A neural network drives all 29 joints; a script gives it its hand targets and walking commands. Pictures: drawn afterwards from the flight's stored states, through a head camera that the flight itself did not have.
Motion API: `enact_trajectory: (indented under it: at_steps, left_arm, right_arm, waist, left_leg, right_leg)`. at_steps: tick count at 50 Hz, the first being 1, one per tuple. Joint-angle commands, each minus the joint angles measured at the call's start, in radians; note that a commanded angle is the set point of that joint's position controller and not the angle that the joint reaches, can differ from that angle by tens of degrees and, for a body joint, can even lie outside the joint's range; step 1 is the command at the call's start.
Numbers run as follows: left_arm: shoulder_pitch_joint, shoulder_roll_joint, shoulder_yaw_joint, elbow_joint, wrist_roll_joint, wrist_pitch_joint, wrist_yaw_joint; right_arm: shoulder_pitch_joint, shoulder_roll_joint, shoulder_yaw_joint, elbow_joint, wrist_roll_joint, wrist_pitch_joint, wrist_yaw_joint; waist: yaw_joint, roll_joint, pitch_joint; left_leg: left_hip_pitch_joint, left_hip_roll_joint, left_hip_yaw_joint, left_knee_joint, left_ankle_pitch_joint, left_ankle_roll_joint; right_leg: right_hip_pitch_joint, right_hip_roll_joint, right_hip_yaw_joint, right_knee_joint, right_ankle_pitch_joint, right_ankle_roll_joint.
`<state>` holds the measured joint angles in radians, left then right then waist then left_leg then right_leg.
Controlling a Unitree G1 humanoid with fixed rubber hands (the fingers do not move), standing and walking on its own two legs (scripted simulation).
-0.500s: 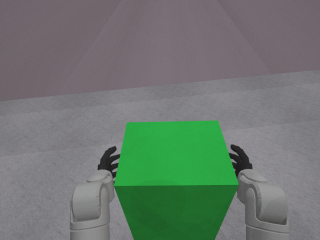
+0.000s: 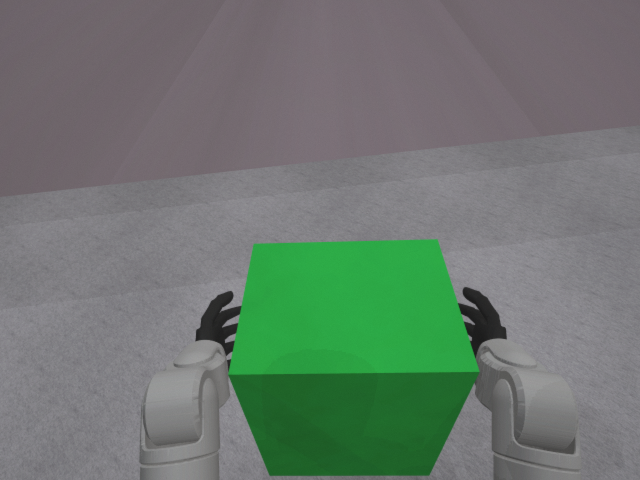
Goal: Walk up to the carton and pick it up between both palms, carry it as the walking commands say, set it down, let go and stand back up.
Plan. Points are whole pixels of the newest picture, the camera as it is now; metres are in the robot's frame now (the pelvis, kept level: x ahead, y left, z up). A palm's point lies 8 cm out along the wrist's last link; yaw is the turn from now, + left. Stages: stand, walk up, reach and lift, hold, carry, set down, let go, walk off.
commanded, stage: carry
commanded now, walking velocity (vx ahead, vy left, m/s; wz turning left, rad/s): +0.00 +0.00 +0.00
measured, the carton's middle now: (346, 366) +0.28 -0.01 +0.01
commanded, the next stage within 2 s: hold in 0.46 s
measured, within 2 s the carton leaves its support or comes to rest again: neither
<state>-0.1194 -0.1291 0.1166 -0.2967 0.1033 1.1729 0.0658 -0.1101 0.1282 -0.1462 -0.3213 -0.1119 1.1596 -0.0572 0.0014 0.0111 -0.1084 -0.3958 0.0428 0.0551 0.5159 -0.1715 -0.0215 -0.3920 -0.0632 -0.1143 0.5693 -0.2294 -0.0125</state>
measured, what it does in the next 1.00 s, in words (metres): stands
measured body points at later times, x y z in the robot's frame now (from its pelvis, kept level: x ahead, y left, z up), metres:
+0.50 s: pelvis +0.01 -0.01 +0.00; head -0.01 -0.01 +0.45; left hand +0.29 +0.15 +0.06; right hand +0.29 -0.17 +0.06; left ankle +0.06 +0.13 -0.73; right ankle +0.04 -0.11 -0.73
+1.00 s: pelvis +0.04 +0.01 +0.01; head -0.01 +0.02 +0.46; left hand +0.33 +0.16 +0.05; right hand +0.32 -0.16 +0.05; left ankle +0.06 +0.13 -0.73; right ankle +0.04 -0.11 -0.73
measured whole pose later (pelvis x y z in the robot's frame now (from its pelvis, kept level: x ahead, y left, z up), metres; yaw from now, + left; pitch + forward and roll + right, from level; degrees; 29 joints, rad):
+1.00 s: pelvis +0.04 +0.01 +0.01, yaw -6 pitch -7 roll +0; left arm -0.18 -0.14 0.22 0.14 0.23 0.77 0.00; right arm -0.19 0.14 -0.19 0.19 -0.21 0.72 0.00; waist 0.04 -0.01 0.01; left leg -0.06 0.02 0.03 0.39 -0.21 -0.01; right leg -0.07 -0.01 -0.02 0.38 -0.20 -0.01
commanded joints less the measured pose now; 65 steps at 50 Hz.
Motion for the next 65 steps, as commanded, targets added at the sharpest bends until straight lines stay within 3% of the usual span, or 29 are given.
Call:
enact_trajectory:
  at_steps: [1,23,24,25,26,27,28,29,30,31,35,37,41,46,55,63,64,65]
  left_arm:
    - [-0.496,-0.850,-0.729,-0.106,-0.381,-0.020,-0.232]
    - [-0.488,-0.840,-0.725,-0.105,-0.380,-0.033,-0.230]
    - [-0.359,-0.489,-0.375,0.246,-0.029,-0.200,-0.198]
    - [-0.359,-0.358,-0.210,0.579,-0.018,-0.312,-0.194]
    - [-0.402,-0.394,-0.304,0.451,-0.046,-0.427,-0.201]
    - [-0.445,-0.511,-0.404,0.364,-0.094,-0.492,-0.224]
    - [-0.497,-0.608,-0.465,0.288,-0.131,-0.517,-0.239]
    - [-0.575,-0.665,-0.492,0.213,-0.153,-0.526,-0.242]
    - [-0.660,-0.716,-0.522,0.162,-0.174,-0.534,-0.250]
    - [-0.711,-0.751,-0.551,0.145,-0.189,-0.531,-0.254]
    - [-0.656,-0.811,-0.612,0.249,-0.194,-0.485,-0.266]
    - [-0.615,-0.827,-0.601,0.303,-0.180,-0.472,-0.272]
    - [-0.553,-0.850,-0.538,0.377,-0.135,-0.453,-0.276]
    - [-0.555,-0.880,-0.501,0.380,-0.112,-0.439,-0.276]
    - [-0.581,-0.917,-0.527,0.330,-0.130,-0.444,-0.277]
    - [-0.584,-0.901,-0.498,0.339,-0.121,-0.443,-0.283]
    - [-0.418,-0.846,-0.411,0.336,-0.070,-0.444,-0.267]
    - [-0.416,-0.846,-0.425,0.328,-0.075,-0.444,-0.268]
  right_arm:
    - [-0.481,0.836,0.744,-0.074,0.380,-0.004,0.232]
    - [-0.471,0.825,0.732,-0.066,0.372,-0.017,0.227]
    - [-0.349,0.474,0.381,0.284,0.021,-0.183,0.208]
    - [-0.364,0.390,0.198,0.618,0.010,-0.294,0.178]
    - [-0.355,0.427,0.261,0.530,0.019,-0.406,0.170]
    - [-0.371,0.566,0.351,0.465,0.047,-0.468,0.172]
    - [-0.473,0.693,0.463,0.382,0.108,-0.502,0.178]
    - [-0.631,0.786,0.577,0.300,0.180,-0.523,0.192]
    - [-0.753,0.856,0.656,0.260,0.227,-0.535,0.204]
    - [-0.799,0.882,0.694,0.248,0.249,-0.537,0.211]
    - [-0.633,0.840,0.639,0.338,0.196,-0.512,0.216]
    - [-0.580,0.823,0.606,0.378,0.169,-0.497,0.225]
    - [-0.549,0.817,0.573,0.437,0.138,-0.471,0.252]
    - [-0.557,0.834,0.561,0.465,0.130,-0.462,0.283]
    - [-0.579,0.836,0.557,0.402,0.136,-0.475,0.293]
    - [-0.594,0.849,0.556,0.400,0.130,-0.469,0.292]
    - [-0.552,0.929,0.640,0.424,0.159,-0.448,0.305]
    - [-0.522,0.915,0.616,0.414,0.146,-0.450,0.300]
  waist:
    - [0.003,-0.029,-0.238]
    - [0.002,-0.025,-0.239]
    - [0.013,-0.060,0.179]
    - [0.025,-0.057,0.117]
    - [0.011,-0.050,-0.003]
    - [0.016,-0.041,-0.086]
    - [0.057,-0.009,-0.134]
    - [0.111,-0.018,-0.183]
    - [0.127,-0.027,-0.230]
    - [0.116,-0.031,-0.272]
    - [0.025,0.010,-0.253]
    - [0.008,0.017,-0.200]
    - [0.020,0.000,-0.122]
    - [0.040,0.005,-0.077]
    - [0.023,0.032,-0.126]
    - [0.041,0.003,-0.129]
    - [0.199,0.022,-0.149]
    - [0.159,0.012,-0.140]
  left_leg:
    - [0.120,0.079,-0.093,-0.063,0.010,0.022]
    - [0.121,0.082,-0.090,-0.053,0.035,0.027]
    - [0.236,-0.119,-0.040,-0.081,-0.174,0.051]
    - [0.227,-0.116,-0.029,-0.067,-0.199,0.062]
    - [0.231,-0.134,-0.032,-0.047,-0.148,0.060]
    - [0.253,-0.131,-0.041,-0.038,-0.048,0.063]
    - [0.250,-0.126,-0.030,-0.039,0.013,0.062]
    - [0.253,-0.129,-0.033,-0.033,0.015,0.057]
    - [0.265,-0.137,-0.041,-0.018,0.024,0.057]
    - [0.293,-0.142,-0.050,-0.014,0.037,0.054]
    - [0.370,-0.140,-0.082,-0.048,0.095,0.030]
    - [0.372,-0.138,-0.092,-0.078,0.114,0.023]
    - [0.376,-0.136,-0.094,-0.133,0.150,0.020]
    - [0.396,-0.130,-0.085,-0.171,0.177,0.013]
    - [0.429,-0.128,-0.085,-0.178,0.217,0.004]
    - [0.424,-0.139,-0.074,-0.171,0.175,0.011]
    - [0.424,-0.118,-0.108,-0.171,0.278,0.032]
    - [0.401,-0.118,-0.111,-0.174,0.288,0.033]
  right_leg:
    - [0.066,-0.109,0.122,-0.130,0.000,-0.013]
    - [0.085,-0.102,0.124,-0.117,0.038,-0.023]
    - [0.060,0.103,0.179,-0.225,-0.173,-0.059]
    - [0.070,0.092,0.184,-0.237,-0.249,-0.060]
    - [0.108,0.093,0.168,-0.215,-0.202,-0.055]
    - [0.151,0.103,0.170,-0.198,-0.088,-0.042]
    - [0.216,0.115,0.164,-0.191,0.005,-0.030]
    - [0.259,0.124,0.157,-0.163,0.002,-0.018]
    - [0.263,0.126,0.163,-0.143,0.005,-0.011]
    - [0.264,0.129,0.168,-0.131,0.020,-0.009]
    - [0.264,0.147,0.160,-0.157,0.103,-0.024]
    - [0.282,0.157,0.148,-0.178,0.135,-0.028]
    - [0.308,0.168,0.133,-0.215,0.173,-0.030]
    - [0.314,0.179,0.125,-0.234,0.184,-0.035]
    - [0.340,0.184,0.124,-0.237,0.221,-0.039]
    - [0.339,0.178,0.133,-0.245,0.188,-0.031]
    - [0.431,0.158,0.201,-0.239,0.265,-0.023]
    - [0.452,0.161,0.206,-0.236,0.303,-0.020]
